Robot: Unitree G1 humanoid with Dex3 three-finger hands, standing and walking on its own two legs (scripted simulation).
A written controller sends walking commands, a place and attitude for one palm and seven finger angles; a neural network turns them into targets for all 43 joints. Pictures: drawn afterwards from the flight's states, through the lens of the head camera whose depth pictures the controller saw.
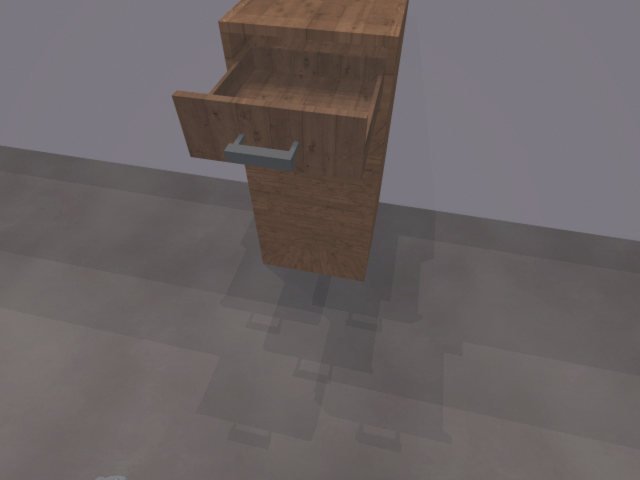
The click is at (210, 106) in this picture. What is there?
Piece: drawer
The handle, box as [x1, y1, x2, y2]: [224, 134, 298, 170]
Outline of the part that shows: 224,150 226,161 291,170 294,163 294,155 298,147 298,141 293,142 289,151 242,145 241,143 244,139 244,134 239,134 235,141 232,144 229,143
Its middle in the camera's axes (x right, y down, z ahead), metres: -0.11 -0.17 +0.72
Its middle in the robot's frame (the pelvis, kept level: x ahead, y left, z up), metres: +0.66 +0.14 +0.05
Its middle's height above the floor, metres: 0.82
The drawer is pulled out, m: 0.29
